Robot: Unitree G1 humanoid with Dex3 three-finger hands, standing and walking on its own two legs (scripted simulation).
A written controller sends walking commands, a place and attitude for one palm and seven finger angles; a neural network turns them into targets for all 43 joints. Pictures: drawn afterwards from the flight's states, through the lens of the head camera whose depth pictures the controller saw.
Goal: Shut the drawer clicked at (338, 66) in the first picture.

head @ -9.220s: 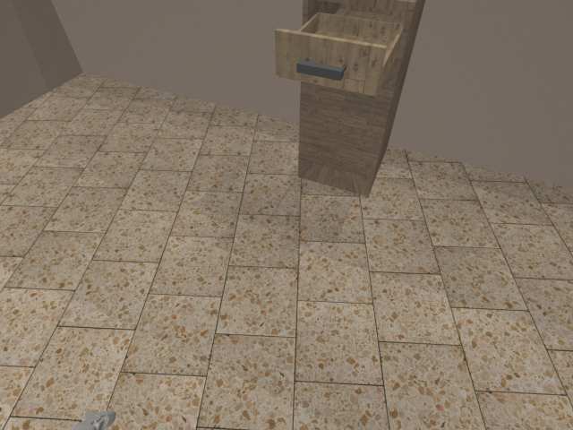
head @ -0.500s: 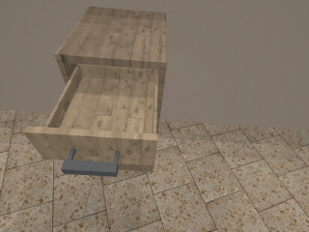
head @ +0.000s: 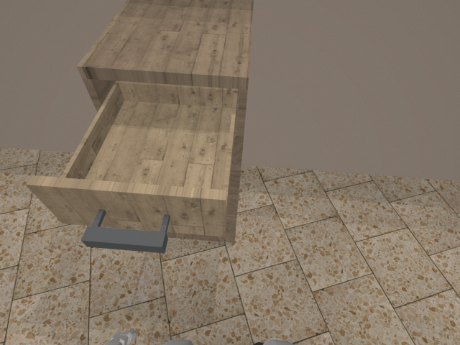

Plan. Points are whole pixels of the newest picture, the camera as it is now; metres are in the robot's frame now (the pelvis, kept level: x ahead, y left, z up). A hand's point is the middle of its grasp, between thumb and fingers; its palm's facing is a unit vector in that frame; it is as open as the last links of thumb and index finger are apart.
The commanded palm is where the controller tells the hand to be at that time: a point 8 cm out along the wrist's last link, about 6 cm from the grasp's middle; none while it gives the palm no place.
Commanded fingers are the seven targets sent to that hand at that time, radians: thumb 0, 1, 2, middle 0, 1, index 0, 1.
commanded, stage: come to a stop and stand still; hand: left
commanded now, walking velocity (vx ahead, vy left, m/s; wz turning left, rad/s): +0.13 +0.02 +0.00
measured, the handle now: (129, 228) +0.30 +0.20 +0.01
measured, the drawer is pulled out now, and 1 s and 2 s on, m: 0.30 0.30 0.29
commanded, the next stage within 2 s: look again from close up in 0.96 s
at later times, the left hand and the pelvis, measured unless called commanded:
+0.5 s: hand out of the picture -0.04 +0.15 -0.16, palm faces -0.02 -0.98 -0.21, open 7.3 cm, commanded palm none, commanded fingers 0.00 0.90 0.90 -0.20 -0.30 -0.20 -0.30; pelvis -0.01 -0.02 +0.01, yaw -2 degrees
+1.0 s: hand out of the picture +0.03 +0.16 -0.16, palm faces -0.02 -0.98 -0.21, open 7.3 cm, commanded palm none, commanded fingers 0.00 0.90 0.90 -0.20 -0.30 -0.20 -0.30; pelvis +0.00 -0.01 +0.01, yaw -2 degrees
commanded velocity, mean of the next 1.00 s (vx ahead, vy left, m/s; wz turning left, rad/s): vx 0.03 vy -0.02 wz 0.00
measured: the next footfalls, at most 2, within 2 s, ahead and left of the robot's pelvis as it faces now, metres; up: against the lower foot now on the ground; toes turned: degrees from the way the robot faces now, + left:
left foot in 0.06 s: +0.00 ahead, +0.09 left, +0.00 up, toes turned +1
right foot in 0.38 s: -0.01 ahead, -0.10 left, +0.00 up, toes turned -3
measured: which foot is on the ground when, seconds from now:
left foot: up 0.00-0.04, down 0.06-1.00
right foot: down 0.00-0.08, up 0.10-0.36, down 0.38-1.00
